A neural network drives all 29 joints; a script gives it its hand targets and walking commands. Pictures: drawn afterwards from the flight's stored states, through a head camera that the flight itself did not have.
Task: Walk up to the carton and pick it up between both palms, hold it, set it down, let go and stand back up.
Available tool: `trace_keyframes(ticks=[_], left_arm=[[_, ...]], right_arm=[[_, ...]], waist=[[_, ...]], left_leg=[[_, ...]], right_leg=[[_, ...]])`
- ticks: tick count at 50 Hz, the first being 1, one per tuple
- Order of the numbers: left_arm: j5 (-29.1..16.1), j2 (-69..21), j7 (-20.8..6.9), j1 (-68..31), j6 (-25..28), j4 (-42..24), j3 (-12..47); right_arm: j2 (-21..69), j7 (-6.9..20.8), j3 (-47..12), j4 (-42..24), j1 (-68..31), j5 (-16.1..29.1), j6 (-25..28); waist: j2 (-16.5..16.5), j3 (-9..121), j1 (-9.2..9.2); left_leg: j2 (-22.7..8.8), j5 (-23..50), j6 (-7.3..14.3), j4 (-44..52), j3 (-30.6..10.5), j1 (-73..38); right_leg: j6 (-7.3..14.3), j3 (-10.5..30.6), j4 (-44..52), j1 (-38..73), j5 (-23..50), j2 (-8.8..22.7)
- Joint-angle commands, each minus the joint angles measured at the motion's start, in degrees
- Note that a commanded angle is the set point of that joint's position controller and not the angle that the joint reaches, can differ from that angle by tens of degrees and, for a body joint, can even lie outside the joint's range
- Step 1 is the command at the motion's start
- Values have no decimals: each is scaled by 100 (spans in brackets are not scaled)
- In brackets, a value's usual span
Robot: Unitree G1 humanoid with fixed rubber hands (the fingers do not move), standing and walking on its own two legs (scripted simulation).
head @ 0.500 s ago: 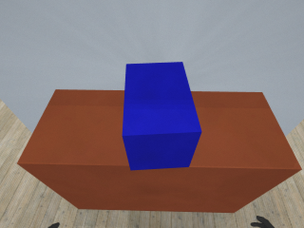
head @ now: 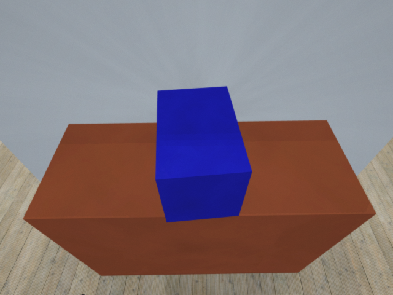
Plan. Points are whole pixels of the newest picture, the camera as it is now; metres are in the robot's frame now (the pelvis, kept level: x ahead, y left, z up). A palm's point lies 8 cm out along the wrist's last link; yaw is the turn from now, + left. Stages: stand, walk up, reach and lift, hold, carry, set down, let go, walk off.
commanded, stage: walk up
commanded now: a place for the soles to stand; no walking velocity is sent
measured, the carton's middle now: (197, 152) +0.47 +0.01 -0.02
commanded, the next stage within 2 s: reach and lift in 0.40 s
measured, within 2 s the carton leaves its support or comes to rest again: neither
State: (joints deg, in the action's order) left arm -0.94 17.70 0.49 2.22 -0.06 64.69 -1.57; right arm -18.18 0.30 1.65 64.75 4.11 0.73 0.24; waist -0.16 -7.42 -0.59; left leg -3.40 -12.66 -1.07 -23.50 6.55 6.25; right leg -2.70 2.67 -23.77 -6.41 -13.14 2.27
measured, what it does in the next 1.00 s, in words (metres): stands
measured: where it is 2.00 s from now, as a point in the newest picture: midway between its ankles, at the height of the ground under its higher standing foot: outside the picture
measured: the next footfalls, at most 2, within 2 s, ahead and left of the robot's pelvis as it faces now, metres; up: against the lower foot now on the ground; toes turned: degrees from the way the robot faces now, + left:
none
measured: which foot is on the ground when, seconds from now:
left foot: down 0.00-1.00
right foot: down 0.00-1.00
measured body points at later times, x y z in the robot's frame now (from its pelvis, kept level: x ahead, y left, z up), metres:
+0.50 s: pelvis -0.02 +0.00 -0.01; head +0.03 +0.01 +0.43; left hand +0.10 +0.29 -0.14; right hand +0.10 -0.28 -0.14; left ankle +0.00 +0.13 -0.74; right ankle +0.00 -0.15 -0.74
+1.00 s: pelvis -0.02 -0.01 -0.01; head +0.02 -0.01 +0.43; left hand +0.14 +0.24 -0.11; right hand +0.13 -0.26 -0.12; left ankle +0.00 +0.13 -0.74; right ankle +0.00 -0.15 -0.74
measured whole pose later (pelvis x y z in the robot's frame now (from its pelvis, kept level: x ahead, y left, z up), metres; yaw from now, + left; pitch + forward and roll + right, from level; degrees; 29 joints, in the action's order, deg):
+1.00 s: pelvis -0.02 -0.01 -0.01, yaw +1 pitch -4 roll +0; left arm 0.2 13.7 1.5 9.6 -19.3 26.6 -3.0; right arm -11.3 1.0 5.8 40.8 10.3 -1.3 4.7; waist 0.4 -8.7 -0.8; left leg -4.3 -15.7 -2.3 -32.6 4.5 12.5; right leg -1.6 0.8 -34.0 -12.8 -17.2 1.9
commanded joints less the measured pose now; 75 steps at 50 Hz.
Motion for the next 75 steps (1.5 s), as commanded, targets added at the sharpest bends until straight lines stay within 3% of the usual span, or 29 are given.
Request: trace_keyframes(ticks=[1,20,21,22,25,27,29,30,34,43,55,65,75], left_arm=[[7,1429,81,-181,136,-345,-261],[38,1390,75,78,172,-415,-268],[-57,1145,92,-2492,-958,-2554,-123],[-37,1108,146,-1940,-1730,-2701,-50],[349,902,2,-1381,-2798,-3740,-104],[643,937,-70,-928,-3144,-4163,-309],[824,820,-96,-466,-3244,-4413,-500],[883,760,-86,-270,-3224,-4619,-558],[954,572,-35,85,-2969,-4619,-727],[392,631,121,-263,-2115,-4776,-567],[-60,496,163,151,-1116,-4824,-342],[-18,13,260,224,-498,-4550,-252],[-86,-458,479,246,193,-4818,1]], right_arm=[[-1374,-63,251,-410,-201,5,150],[-1366,-42,268,-517,-126,-16,164],[-530,63,939,-1263,-2337,-1002,630],[-781,274,1112,-1409,-1668,-774,502],[-1081,393,1105,-2016,-1077,-505,108],[-1280,400,1061,-2003,-726,-243,-20],[-1404,401,950,-2042,-493,-9,8],[-1381,398,865,-2074,-386,89,50],[-1138,241,714,-2263,-239,134,267],[-472,93,758,-3026,-171,-209,539],[24,-26,614,-3673,332,-205,1010],[257,6,585,-3495,294,-205,1306],[250,117,542,-3564,43,53,1656]], waist=[[65,931,52],[14,785,48],[158,769,-233],[320,538,-356],[111,1294,-256],[-277,1709,-293],[-356,1911,-246],[-501,1962,-193],[-137,1542,16],[184,1166,-12],[243,1329,4],[59,919,119],[-87,786,220]], left_leg=[[-586,725,370,622,-552,-349],[-621,330,343,780,-536,-295],[64,-761,-277,-153,-13,863],[55,-1057,-187,-434,-41,849],[70,-286,-272,-1024,11,218],[48,483,-387,-1244,-49,-161],[60,1317,-436,-1292,-165,-450],[63,1392,-466,-1222,-183,-412],[274,984,-316,-969,-106,-206],[393,-7,-105,-425,92,14],[450,374,-78,-126,115,-220],[447,577,-178,283,31,-489],[462,862,-310,444,-102,-809]], right_leg=[[419,220,514,-117,1257,485],[366,255,625,-283,1016,435],[260,-701,-202,-1043,-1027,-321],[362,-663,-323,-1295,-1094,-264],[280,-862,-837,-1504,-52,-271],[321,-961,-1025,-1380,576,-315],[350,-952,-1073,-1290,1043,-416],[382,-927,-1017,-1123,991,-438],[319,-780,-771,-779,1610,-458],[124,-552,-257,-812,884,-387],[58,-539,159,-694,762,-367],[121,-537,478,-510,400,-447],[238,-489,594,-449,394,-507]])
